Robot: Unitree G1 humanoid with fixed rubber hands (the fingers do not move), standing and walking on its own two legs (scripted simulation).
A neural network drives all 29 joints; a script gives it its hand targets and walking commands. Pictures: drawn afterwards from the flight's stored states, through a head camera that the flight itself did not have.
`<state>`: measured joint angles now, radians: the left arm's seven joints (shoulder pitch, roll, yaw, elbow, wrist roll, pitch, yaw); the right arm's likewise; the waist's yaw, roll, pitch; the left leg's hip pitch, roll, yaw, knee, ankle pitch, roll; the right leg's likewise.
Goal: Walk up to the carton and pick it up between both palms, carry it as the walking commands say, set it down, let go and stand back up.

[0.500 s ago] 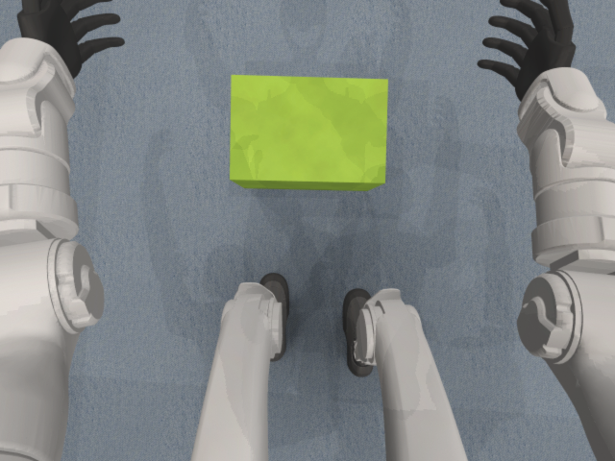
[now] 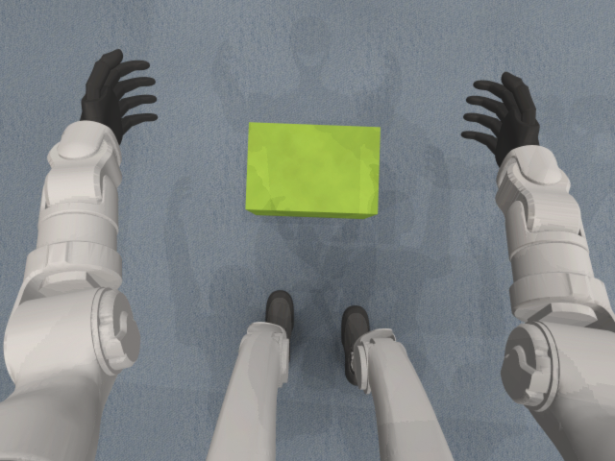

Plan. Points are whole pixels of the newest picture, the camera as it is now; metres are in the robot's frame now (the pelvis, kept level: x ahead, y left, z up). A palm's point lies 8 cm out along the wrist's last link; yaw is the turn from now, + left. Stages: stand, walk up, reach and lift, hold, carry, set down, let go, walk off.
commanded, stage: let go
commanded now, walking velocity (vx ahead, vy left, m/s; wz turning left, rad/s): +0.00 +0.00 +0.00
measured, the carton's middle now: (312, 175) +0.52 +0.02 -0.59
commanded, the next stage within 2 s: stand in 1.16 s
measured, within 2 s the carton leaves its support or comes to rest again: neither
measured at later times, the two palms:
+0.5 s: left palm (74, 290) +0.31 +0.24 -0.01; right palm out of the picture +0.29 -0.24 -0.01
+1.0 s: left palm (61, 397) +0.23 +0.22 +0.03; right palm out of the picture +0.24 -0.24 +0.03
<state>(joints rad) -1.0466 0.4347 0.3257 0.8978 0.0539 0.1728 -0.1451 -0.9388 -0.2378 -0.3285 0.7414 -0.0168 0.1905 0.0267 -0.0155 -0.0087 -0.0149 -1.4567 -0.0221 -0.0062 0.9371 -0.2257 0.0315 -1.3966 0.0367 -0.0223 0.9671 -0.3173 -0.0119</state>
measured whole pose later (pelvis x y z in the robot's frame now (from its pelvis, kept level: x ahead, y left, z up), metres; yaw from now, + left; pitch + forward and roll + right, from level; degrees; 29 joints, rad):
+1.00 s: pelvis +0.07 -0.01 +0.10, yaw +0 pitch -6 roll +1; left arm 0.23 0.20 0.06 0.40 0.02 0.14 -0.08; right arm 0.20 -0.21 -0.04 0.42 -0.02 0.14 0.07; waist -0.01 -0.01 0.12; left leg -0.09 -0.03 0.01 0.43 -0.24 0.02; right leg -0.05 0.03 0.02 0.46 -0.31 -0.03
